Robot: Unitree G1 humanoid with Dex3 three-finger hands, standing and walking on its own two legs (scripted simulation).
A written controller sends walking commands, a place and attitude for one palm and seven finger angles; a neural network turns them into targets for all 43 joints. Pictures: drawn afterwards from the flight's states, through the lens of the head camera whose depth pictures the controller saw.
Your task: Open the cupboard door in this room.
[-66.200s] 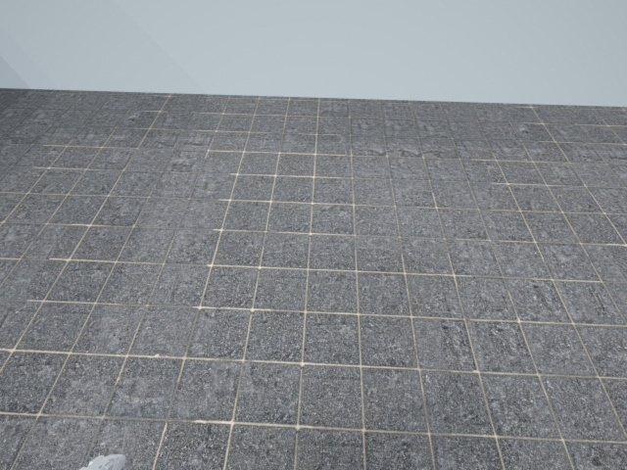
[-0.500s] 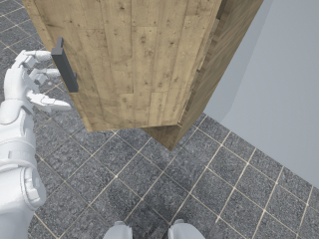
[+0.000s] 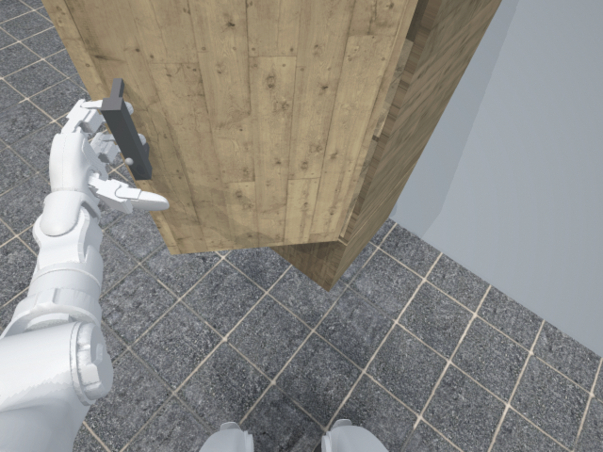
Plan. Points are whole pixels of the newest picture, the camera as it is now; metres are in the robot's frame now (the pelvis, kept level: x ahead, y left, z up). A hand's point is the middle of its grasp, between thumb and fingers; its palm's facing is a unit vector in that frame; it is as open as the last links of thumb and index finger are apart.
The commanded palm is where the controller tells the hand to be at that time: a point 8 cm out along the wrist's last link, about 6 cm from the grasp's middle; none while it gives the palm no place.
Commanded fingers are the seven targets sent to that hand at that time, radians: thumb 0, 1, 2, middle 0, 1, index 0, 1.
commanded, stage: slide the fingers in behind the handle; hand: left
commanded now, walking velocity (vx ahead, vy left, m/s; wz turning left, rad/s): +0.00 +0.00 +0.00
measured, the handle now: (131, 131) +0.53 +0.21 +0.08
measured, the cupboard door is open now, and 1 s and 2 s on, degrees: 46 46 60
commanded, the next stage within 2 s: close the thumb around the handle in 0.64 s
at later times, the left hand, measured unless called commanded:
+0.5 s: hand (146, 163) +0.47 +0.18 +0.08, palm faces +0.10 -0.99 -0.01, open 14.1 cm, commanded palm +0.44 +0.23 +0.08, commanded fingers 0.00 -0.50 0.30 -0.30 -1.20 -0.30 -1.20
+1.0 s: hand (139, 164) +0.47 +0.19 +0.08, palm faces +0.09 -1.00 +0.01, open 12.1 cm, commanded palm +0.45 +0.24 +0.08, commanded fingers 0.00 0.28 0.64 -0.36 -1.28 -0.36 -1.28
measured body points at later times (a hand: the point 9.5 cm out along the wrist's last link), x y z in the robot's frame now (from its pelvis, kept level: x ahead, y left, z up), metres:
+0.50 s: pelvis -0.01 -0.02 +0.00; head +0.09 -0.01 +0.44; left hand +0.46 +0.24 +0.08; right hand +0.02 -0.28 -0.12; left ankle +0.00 +0.09 -0.69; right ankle +0.00 -0.12 -0.69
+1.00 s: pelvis +0.00 -0.01 +0.00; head +0.10 +0.00 +0.44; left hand +0.46 +0.25 +0.08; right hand +0.03 -0.28 -0.11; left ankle +0.00 +0.09 -0.69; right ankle +0.00 -0.12 -0.69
